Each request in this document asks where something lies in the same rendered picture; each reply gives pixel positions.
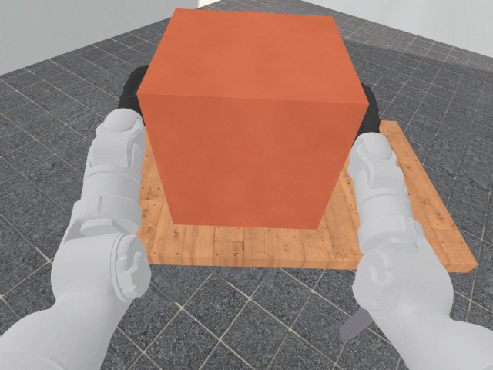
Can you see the right robot forearm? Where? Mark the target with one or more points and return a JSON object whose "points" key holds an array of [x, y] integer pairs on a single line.
{"points": [[383, 204]]}

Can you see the left robot upper arm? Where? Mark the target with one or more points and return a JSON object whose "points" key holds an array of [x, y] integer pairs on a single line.
{"points": [[95, 279]]}

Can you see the robot left hand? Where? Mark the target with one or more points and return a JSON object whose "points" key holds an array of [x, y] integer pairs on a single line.
{"points": [[128, 99]]}

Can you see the carton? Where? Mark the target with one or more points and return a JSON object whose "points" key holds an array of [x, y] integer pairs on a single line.
{"points": [[250, 116]]}

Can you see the right robot upper arm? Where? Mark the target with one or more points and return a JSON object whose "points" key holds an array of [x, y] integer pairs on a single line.
{"points": [[409, 297]]}

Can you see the left robot forearm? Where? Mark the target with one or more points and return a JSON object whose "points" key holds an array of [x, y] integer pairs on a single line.
{"points": [[110, 194]]}

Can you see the robot right hand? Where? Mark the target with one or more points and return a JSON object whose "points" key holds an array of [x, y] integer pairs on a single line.
{"points": [[371, 120]]}

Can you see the table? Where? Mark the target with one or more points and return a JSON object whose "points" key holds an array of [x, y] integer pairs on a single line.
{"points": [[334, 245]]}

